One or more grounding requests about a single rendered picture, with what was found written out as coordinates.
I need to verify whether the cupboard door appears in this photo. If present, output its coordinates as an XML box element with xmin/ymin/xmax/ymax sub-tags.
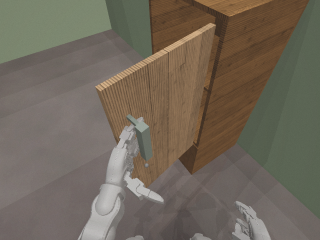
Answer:
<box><xmin>95</xmin><ymin>23</ymin><xmax>216</xmax><ymax>188</ymax></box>

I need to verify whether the left robot forearm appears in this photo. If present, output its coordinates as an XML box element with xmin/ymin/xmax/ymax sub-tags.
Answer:
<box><xmin>77</xmin><ymin>183</ymin><xmax>126</xmax><ymax>240</ymax></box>

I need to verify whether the right robot hand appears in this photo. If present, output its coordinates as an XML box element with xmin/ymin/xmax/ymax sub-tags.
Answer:
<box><xmin>232</xmin><ymin>201</ymin><xmax>271</xmax><ymax>240</ymax></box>

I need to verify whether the handle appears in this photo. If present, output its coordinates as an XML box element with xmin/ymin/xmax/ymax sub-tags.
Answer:
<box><xmin>126</xmin><ymin>114</ymin><xmax>153</xmax><ymax>162</ymax></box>

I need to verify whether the left robot hand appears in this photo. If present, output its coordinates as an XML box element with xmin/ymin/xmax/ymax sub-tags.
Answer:
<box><xmin>105</xmin><ymin>117</ymin><xmax>164</xmax><ymax>204</ymax></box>

